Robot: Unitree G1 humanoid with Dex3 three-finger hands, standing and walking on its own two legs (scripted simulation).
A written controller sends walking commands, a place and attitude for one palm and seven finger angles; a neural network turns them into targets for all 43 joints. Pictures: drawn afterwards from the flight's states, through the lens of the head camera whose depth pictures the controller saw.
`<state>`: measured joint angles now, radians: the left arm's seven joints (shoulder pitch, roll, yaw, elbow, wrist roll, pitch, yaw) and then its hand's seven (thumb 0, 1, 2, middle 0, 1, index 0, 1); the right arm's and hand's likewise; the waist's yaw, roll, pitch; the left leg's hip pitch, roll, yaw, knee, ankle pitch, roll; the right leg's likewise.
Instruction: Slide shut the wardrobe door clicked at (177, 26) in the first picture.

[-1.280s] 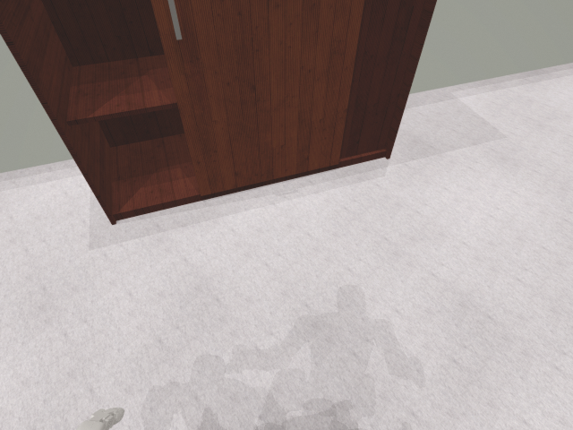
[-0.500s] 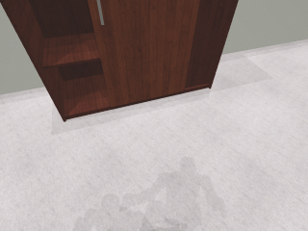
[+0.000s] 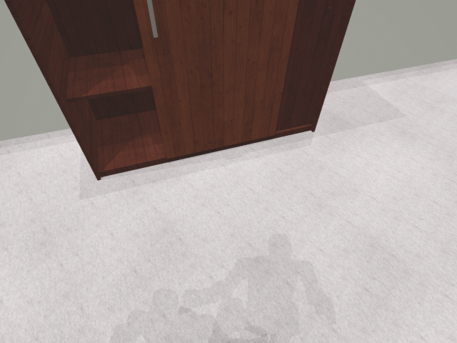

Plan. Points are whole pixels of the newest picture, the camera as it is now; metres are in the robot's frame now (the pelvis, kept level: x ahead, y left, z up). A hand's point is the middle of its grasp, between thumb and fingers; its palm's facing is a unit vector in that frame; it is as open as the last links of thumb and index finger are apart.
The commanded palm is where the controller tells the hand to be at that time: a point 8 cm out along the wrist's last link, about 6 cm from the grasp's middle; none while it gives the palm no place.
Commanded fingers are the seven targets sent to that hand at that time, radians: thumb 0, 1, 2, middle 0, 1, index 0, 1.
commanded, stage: look at it before walking up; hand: right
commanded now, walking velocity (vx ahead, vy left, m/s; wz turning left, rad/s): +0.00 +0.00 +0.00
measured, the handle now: out of the picture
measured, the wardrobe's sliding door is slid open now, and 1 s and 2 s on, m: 0.40 0.40 0.40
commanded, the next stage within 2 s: walk to a spot facing it in 0.26 s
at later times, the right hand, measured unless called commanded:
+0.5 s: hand out of the picture +0.07 -0.24 -0.17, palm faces -0.04 +0.95 -0.31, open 7.3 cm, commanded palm none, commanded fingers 0.00 -0.90 -0.90 0.20 0.30 0.20 0.30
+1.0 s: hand out of the picture +0.11 -0.13 -0.17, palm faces -0.16 +0.97 -0.16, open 7.3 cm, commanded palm none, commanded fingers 0.00 -0.90 -0.90 0.20 0.30 0.20 0.30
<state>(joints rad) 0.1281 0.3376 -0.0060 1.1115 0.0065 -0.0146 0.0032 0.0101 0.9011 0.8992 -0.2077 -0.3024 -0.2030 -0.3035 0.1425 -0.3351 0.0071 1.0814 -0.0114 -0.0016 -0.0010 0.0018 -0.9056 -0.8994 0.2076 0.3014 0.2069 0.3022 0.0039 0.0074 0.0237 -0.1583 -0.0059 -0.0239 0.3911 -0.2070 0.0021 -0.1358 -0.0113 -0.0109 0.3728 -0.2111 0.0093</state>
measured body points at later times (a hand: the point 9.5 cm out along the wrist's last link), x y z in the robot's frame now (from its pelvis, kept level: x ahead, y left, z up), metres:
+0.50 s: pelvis +0.01 +0.00 +0.00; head +0.01 +0.00 +0.45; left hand +0.08 +0.29 -0.14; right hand +0.07 -0.28 -0.14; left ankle +0.00 +0.12 -0.74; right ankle -0.01 -0.13 -0.75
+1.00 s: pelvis +0.16 +0.04 +0.00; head +0.18 +0.04 +0.45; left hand +0.20 +0.29 -0.15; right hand +0.12 -0.18 -0.15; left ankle +0.04 +0.11 -0.75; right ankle +0.29 -0.08 -0.68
